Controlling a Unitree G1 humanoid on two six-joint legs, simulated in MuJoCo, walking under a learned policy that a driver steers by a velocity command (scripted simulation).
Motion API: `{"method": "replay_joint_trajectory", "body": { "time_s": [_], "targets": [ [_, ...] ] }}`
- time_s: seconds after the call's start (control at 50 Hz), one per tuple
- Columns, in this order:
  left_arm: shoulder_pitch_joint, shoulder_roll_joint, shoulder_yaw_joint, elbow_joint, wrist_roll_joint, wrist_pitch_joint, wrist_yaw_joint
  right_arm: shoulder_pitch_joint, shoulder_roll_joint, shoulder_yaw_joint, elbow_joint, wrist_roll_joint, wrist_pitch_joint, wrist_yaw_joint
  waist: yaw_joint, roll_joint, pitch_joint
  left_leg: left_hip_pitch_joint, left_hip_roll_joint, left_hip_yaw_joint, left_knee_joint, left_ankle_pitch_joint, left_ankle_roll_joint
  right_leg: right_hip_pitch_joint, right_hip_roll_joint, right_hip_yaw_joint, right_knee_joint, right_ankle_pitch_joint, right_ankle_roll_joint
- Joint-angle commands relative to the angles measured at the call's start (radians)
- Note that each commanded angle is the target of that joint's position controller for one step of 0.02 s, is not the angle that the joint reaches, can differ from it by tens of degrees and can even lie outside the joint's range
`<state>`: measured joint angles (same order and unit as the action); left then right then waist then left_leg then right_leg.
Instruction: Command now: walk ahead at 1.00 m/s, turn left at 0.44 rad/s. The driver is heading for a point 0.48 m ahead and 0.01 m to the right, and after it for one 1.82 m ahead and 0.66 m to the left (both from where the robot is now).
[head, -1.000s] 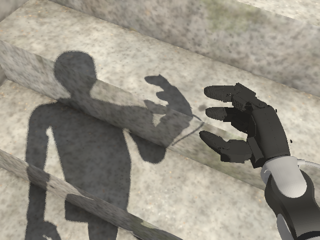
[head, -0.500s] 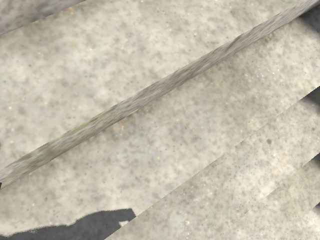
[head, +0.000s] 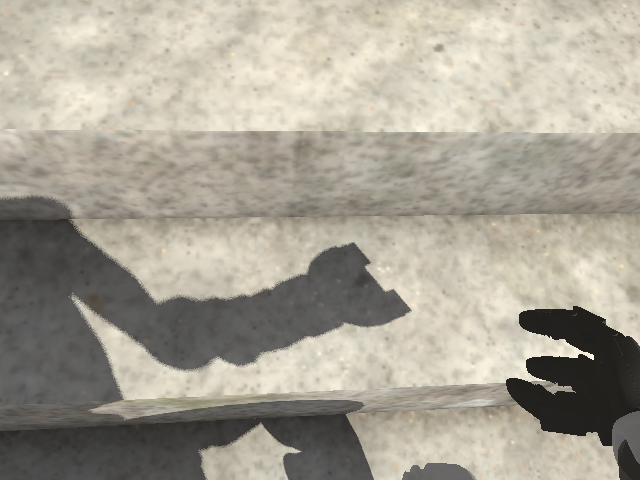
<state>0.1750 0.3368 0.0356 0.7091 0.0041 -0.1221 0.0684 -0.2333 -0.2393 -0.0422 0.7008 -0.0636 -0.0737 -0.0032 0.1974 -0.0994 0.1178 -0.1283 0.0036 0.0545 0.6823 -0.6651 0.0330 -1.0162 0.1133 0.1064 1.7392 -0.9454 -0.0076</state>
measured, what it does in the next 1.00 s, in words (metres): climbs, turning left: left foot 0.06 m higher, then right foot 0.17 m higher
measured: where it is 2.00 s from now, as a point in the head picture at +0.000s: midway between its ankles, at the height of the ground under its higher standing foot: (367, 62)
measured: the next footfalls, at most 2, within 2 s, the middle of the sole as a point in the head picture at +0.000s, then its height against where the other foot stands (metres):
left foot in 0.24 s outside the picture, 0.06 m higher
right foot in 0.50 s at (384, 313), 0.17 m higher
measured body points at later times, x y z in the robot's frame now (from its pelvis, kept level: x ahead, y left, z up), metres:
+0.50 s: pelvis +0.27 +0.03 +0.30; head +0.35 +0.02 +0.75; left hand +0.57 +0.27 +0.28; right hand +0.19 -0.27 +0.18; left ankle +0.16 -0.01 -0.42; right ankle +0.41 +0.00 -0.26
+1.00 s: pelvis +0.45 +0.06 +0.46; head +0.47 +0.02 +0.91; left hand +0.36 +0.30 +0.34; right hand +0.66 -0.07 +0.33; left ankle +0.49 +0.20 +0.04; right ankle +0.40 +0.01 -0.28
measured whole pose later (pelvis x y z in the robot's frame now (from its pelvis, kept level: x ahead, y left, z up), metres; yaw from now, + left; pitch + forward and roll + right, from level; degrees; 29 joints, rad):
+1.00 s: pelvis +0.45 +0.06 +0.46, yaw +21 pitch +3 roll +1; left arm 0.38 0.18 0.03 1.04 0.02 -0.15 0.06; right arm 0.13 -0.10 0.00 0.72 -0.03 0.03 -0.06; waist -0.04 0.08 -0.03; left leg -1.31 0.02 0.04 2.07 -0.17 0.08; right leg -0.13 -0.03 -0.36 0.40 -0.34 -0.08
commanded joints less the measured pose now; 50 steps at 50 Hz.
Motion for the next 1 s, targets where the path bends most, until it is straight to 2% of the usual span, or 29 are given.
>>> {"method": "replay_joint_trajectory", "body": {
  "time_s": [0.02,0.04,0.06,0.08,0.1,0.12,0.14,0.16,0.18,0.2,0.22,0.24,0.26,0.3,0.32,0.36,0.4,0.44,0.46,0.5,0.52,0.54,0.56,0.58,0.62,0.66,0.76,0.88,1.0],
  "targets": [
    [0.676,0.344,0.111,-0.051,0.056,0.035,-0.051,-0.486,-0.403,-0.099,-0.194,0.040,-0.103,-0.072,0.552,0.156,-0.212,-0.529,-0.047,-0.069,-0.126,1.877,0.096,0.875,0.206,-0.531,-0.539,0.159,0.070],
    [0.969,0.394,0.154,0.056,0.119,0.031,-0.068,-0.646,-0.528,-0.165,-0.286,0.045,-0.115,-0.059,0.752,0.094,-0.287,-0.468,-0.314,0.181,0.605,2.469,-0.195,1.100,0.198,-0.479,-1.062,0.290,-0.074],
    [1.244,0.385,0.199,0.251,0.077,-0.004,-0.051,-0.805,-0.427,-0.151,-0.317,0.021,-0.120,-0.073,0.844,-0.539,-0.317,-1.086,-0.413,0.073,1.588,1.061,-0.235,1.760,-0.093,-0.173,-1.383,1.488,-0.227],
    [1.298,0.061,0.130,0.466,0.059,0.014,0.017,-0.938,-0.143,-0.075,-0.422,-0.031,-0.128,-0.099,0.739,-0.692,0.010,-1.501,-0.367,-0.083,1.907,-0.362,-0.091,1.794,-0.140,-0.115,-1.686,1.373,-0.238],
    [1.201,-0.234,0.018,0.588,0.143,-0.029,0.016,-0.842,0.059,-0.004,-0.480,0.033,-0.110,-0.139,0.470,-0.495,0.248,-1.640,-0.328,-0.148,1.936,-0.909,0.021,1.744,-0.266,-0.114,-2.054,1.676,-0.158],
    [1.171,-0.445,-0.060,0.679,0.194,-0.053,-0.021,-0.804,0.117,0.057,-0.575,0.064,-0.096,-0.129,0.268,-0.298,0.199,-1.715,-0.325,-0.024,1.869,-1.141,0.074,1.850,-0.358,-0.186,-2.128,2.295,-0.082],
    [0.756,-0.468,-0.092,0.570,0.172,-0.080,-0.035,-0.502,0.142,0.108,-0.597,0.079,-0.076,-0.097,-0.118,-0.111,0.019,-1.257,-0.273,-0.021,1.378,-1.253,0.144,1.511,-0.292,-0.344,-1.955,2.727,0.064],
    [0.013,-0.088,0.000,0.214,0.088,-0.113,-0.019,-0.037,-0.026,0.087,-0.577,0.098,-0.060,0.012,-0.599,0.208,-0.314,-0.605,-0.213,-0.229,0.582,-0.936,0.120,1.135,-0.331,-0.197,-1.434,3.043,0.065],
    [-0.234,0.376,0.137,0.014,-0.094,-0.160,0.029,0.455,-0.118,0.055,-0.359,0.078,-0.050,0.066,-0.749,0.683,-0.564,0.153,-0.327,-0.114,0.039,0.137,-0.043,0.792,-0.295,-0.116,-1.061,2.676,-0.008],
    [-0.420,0.575,0.203,-0.092,-0.127,-0.170,0.008,0.831,-0.058,-0.004,-0.063,-0.003,0.010,0.039,-0.876,0.654,-0.619,0.823,-0.251,-0.243,0.106,0.778,0.046,0.144,-0.183,-0.140,-0.554,1.886,0.047],
    [-0.220,0.408,0.129,-0.089,-0.150,-0.128,-0.035,0.550,-0.150,-0.037,-0.060,0.039,0.003,0.005,-0.544,1.114,-0.892,1.745,0.208,-0.782,0.195,1.297,0.383,-0.777,0.100,0.269,0.395,0.374,0.187],
    [-0.510,0.347,0.074,-0.167,-0.041,-0.096,-0.061,0.943,-0.267,-0.085,0.021,0.124,0.090,-0.075,-0.736,0.613,-1.173,1.886,0.197,-0.590,0.306,2.044,0.236,-0.610,0.145,0.287,0.629,0.334,0.123],
    [-0.482,0.226,0.049,-0.169,-0.020,-0.106,-0.061,0.977,-0.254,-0.078,0.133,0.150,0.080,-0.130,-0.642,0.614,-1.204,1.887,0.273,-0.486,0.277,2.340,0.215,-0.655,0.134,0.343,0.634,0.348,0.104],
    [-0.099,0.057,-0.005,-0.107,-0.053,-0.084,-0.098,0.489,-0.070,-0.013,0.039,0.103,-0.005,-0.211,-0.320,0.161,-1.230,1.818,0.369,-0.461,0.205,2.101,0.037,-0.802,-0.060,0.239,0.612,0.410,0.012],
    [0.129,-0.020,-0.003,0.015,-0.036,-0.021,-0.123,0.235,0.003,0.021,-0.012,0.065,-0.048,-0.207,-0.173,-0.072,-1.152,1.470,0.337,-0.367,0.046,1.756,0.048,-0.673,-0.105,0.113,0.614,0.457,0.055],
    [0.205,-0.106,0.009,0.075,0.033,0.072,-0.084,-0.021,-0.040,0.024,0.074,0.021,-0.109,-0.062,0.050,-0.250,-0.596,0.300,0.200,0.016,-0.269,1.248,0.034,-0.138,-0.114,-0.063,0.205,0.454,0.025],
    [-0.111,-0.196,-0.034,-0.032,0.038,0.123,-0.069,0.268,-0.049,0.014,0.277,0.030,-0.159,-0.028,-0.075,-0.133,-0.243,-0.312,0.073,0.235,-0.367,1.153,-0.027,0.121,-0.036,-0.273,0.110,0.744,-0.057],
    [-0.308,-0.277,-0.096,-0.112,-0.007,0.126,-0.053,0.443,-0.024,0.038,0.380,0.071,-0.163,-0.016,-0.104,0.044,-0.142,-0.470,0.013,0.292,-0.489,1.055,-0.063,0.223,-0.058,-0.345,-0.061,0.744,-0.111],
    [-0.131,-0.192,-0.104,-0.102,-0.001,0.142,-0.039,0.367,-0.117,0.025,0.326,0.062,-0.169,-0.018,-0.003,0.161,-0.227,-0.676,0.027,0.361,-0.642,1.504,-0.064,0.797,-0.028,-0.395,-0.351,0.696,-0.121],
    [0.195,0.011,-0.041,0.048,-0.003,0.180,0.017,0.358,-0.220,0.022,0.306,0.097,-0.218,0.005,0.089,0.101,-0.428,-0.705,0.220,0.145,-0.319,2.477,0.040,1.305,0.022,-0.304,-0.329,0.620,-0.123],
    [0.388,0.036,-0.014,0.093,0.019,0.183,0.015,0.268,-0.298,-0.007,0.320,0.088,-0.204,0.027,0.233,0.041,-0.430,-0.621,0.254,0.070,0.223,1.916,0.084,1.202,-0.103,-0.013,-0.564,0.644,-0.229],
    [0.289,0.122,0.025,0.081,0.045,0.170,-0.007,0.298,-0.211,0.001,0.288,0.028,-0.143,0.039,0.162,-0.198,-0.479,-0.570,-0.032,0.021,0.920,0.740,0.047,0.994,-0.229,0.341,-0.998,0.662,-0.391],
    [0.048,0.092,0.017,0.022,0.076,0.148,-0.035,0.315,-0.070,0.029,0.186,-0.033,-0.088,0.042,-0.015,-0.114,-0.465,-0.762,-0.206,-0.249,1.509,0.585,0.086,0.764,-0.304,0.595,-1.196,0.097,-0.362],
    [-0.164,0.081,0.013,0.022,0.051,0.130,-0.037,0.182,0.049,0.054,0.048,-0.045,-0.044,0.025,-0.130,0.019,-0.229,-0.994,-0.227,-0.315,1.715,0.578,0.101,0.537,-0.348,0.622,-1.283,-0.085,-0.241],
    [-0.230,-0.059,-0.032,0.135,0.018,0.079,-0.068,0.440,0.121,0.079,0.028,-0.020,0.026,-0.015,-0.374,0.166,0.024,-1.129,-0.135,-0.285,1.764,0.557,0.096,0.285,-0.338,0.279,-1.297,0.130,-0.052],
    [-0.271,-0.104,-0.054,0.171,0.028,0.028,-0.082,0.608,0.098,0.085,0.064,0.020,0.067,-0.055,-0.485,0.181,-0.008,-0.947,-0.108,-0.167,1.531,0.617,0.055,0.089,-0.290,-0.043,-1.357,0.308,0.019],
    [-0.006,-0.062,-0.025,0.327,-0.010,-0.049,-0.074,0.589,0.123,0.045,0.100,0.067,0.080,-0.084,-0.377,0.066,-0.011,-1.217,-0.069,-0.172,1.745,0.675,0.036,0.410,-0.364,-0.061,-1.431,0.517,-0.021],
    [0.151,-0.084,-0.005,0.333,0.010,-0.062,-0.025,0.335,0.137,0.033,0.003,0.045,0.052,-0.073,-0.249,0.134,-0.093,-1.354,-0.036,-0.098,1.545,0.646,0.059,0.869,-0.386,-0.232,-1.451,0.838,-0.008],
    [0.308,-0.045,0.024,0.301,0.023,-0.022,0.010,0.150,0.156,0.044,-0.145,0.026,0.095,-0.051,-0.207,-0.026,-0.186,-1.439,0.052,0.007,1.391,0.370,0.035,1.249,-0.399,-0.271,-1.463,1.271,-0.061]
  ]
}}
